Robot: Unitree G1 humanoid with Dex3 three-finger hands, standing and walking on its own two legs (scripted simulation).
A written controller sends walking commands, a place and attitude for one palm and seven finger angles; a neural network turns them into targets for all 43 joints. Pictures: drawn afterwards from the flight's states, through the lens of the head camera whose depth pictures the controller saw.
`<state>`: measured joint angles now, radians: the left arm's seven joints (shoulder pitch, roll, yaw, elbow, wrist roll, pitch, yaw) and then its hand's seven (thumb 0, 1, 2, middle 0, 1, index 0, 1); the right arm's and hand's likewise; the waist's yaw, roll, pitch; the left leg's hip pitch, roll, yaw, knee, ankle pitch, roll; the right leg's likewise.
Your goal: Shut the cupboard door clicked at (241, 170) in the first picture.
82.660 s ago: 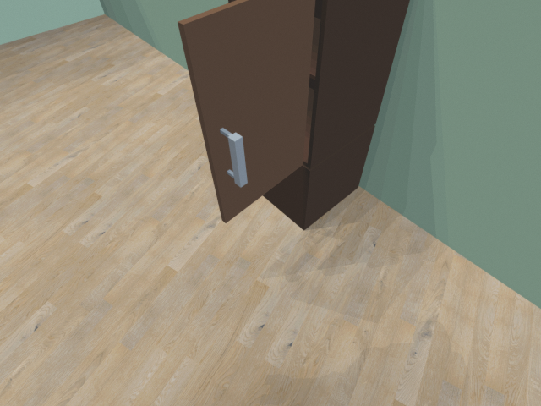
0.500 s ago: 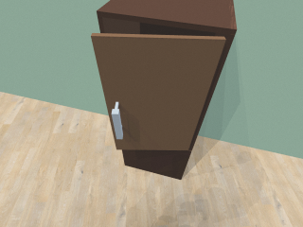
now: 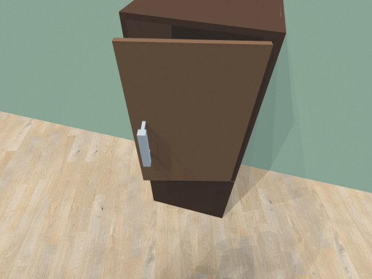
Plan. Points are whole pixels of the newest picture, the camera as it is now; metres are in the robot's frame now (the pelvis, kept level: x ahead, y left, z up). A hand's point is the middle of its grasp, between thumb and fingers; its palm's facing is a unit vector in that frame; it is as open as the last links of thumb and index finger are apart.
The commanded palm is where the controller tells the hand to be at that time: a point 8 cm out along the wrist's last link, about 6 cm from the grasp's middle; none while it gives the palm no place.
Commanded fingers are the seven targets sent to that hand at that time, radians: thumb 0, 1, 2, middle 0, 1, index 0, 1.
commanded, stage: look again from close up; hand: left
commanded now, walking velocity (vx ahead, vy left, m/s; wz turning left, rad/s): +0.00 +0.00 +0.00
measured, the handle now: (145, 144) +0.52 +0.17 -0.08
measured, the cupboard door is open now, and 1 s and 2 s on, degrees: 15 15 15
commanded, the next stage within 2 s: shuffle to correct the standing spot in 0.48 s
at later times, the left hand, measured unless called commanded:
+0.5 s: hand out of the picture +0.02 +0.17 -0.18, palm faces +0.05 -0.98 -0.18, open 7.4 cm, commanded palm none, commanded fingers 0.00 0.90 0.90 -0.20 -0.30 -0.20 -0.30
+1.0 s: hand out of the picture -0.01 +0.14 -0.18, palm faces +0.06 -0.99 -0.15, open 7.4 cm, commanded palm none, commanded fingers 0.00 0.90 0.90 -0.20 -0.30 -0.20 -0.30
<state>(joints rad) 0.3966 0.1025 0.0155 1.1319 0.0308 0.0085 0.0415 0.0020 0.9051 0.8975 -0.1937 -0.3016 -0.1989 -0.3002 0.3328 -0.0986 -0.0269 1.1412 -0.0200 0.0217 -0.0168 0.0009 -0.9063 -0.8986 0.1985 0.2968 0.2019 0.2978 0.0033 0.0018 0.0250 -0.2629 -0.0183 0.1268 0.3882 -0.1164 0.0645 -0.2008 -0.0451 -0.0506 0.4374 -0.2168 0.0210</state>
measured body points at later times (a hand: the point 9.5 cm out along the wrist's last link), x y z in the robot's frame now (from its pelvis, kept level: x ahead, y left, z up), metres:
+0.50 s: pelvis +0.01 +0.00 -0.01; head +0.00 +0.02 +0.44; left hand +0.02 +0.22 -0.17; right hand +0.05 -0.23 -0.15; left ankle +0.07 +0.07 -0.74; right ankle +0.01 -0.13 -0.74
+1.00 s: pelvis +0.03 -0.03 -0.01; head +0.03 -0.01 +0.44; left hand -0.01 +0.19 -0.17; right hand +0.04 -0.26 -0.16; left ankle +0.07 +0.07 -0.74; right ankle +0.01 -0.13 -0.74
